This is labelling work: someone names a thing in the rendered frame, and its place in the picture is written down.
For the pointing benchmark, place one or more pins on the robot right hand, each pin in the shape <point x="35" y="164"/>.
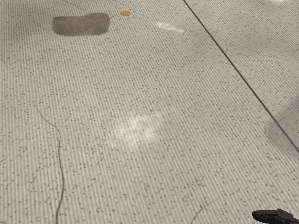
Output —
<point x="274" y="217"/>

